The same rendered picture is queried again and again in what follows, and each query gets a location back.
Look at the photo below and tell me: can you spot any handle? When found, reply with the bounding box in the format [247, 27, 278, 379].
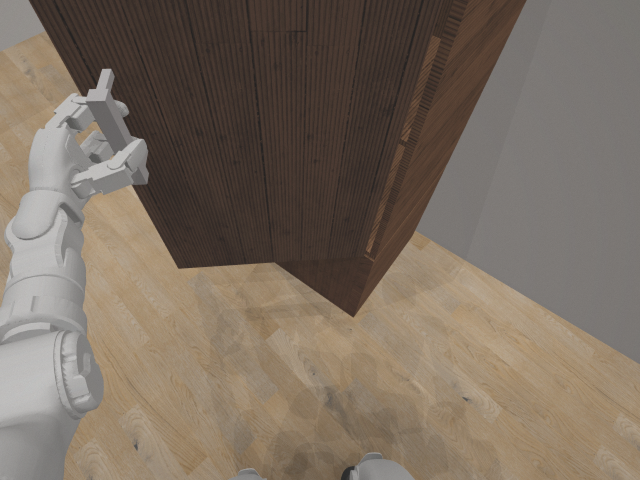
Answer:
[85, 69, 149, 185]

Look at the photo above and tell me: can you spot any left robot forearm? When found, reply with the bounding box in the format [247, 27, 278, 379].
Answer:
[0, 190, 87, 345]

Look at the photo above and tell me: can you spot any robot right thigh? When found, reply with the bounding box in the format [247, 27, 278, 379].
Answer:
[349, 459, 415, 480]

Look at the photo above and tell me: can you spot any robot left hand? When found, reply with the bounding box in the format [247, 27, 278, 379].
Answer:
[28, 93, 147, 210]

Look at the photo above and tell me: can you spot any robot right shin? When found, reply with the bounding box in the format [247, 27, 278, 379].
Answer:
[357, 452, 383, 466]

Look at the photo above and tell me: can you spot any cupboard door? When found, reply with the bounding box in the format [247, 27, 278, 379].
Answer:
[29, 0, 443, 269]

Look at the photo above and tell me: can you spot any left robot upper arm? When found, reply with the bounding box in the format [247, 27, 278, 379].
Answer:
[0, 330, 104, 480]

